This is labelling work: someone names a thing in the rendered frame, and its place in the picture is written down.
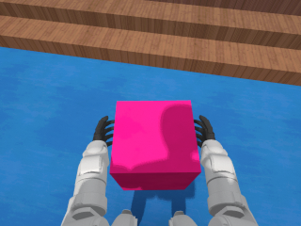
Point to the right robot shin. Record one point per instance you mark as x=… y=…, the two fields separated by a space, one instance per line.
x=178 y=213

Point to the robot right upper arm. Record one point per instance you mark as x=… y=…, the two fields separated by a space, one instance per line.
x=224 y=220

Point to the right robot hand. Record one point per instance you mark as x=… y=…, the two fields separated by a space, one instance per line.
x=206 y=132

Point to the left robot shin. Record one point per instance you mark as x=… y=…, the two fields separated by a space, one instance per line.
x=126 y=211

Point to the left robot hand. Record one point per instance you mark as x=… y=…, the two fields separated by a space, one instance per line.
x=100 y=131

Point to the robot left upper arm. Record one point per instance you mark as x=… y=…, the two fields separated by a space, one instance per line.
x=90 y=221

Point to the robot shin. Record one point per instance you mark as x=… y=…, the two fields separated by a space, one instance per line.
x=126 y=211
x=178 y=213

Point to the right robot forearm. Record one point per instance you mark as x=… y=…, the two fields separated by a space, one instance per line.
x=225 y=197

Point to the left robot forearm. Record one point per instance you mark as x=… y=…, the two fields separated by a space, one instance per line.
x=88 y=198

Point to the carton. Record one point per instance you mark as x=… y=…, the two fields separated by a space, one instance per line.
x=154 y=145

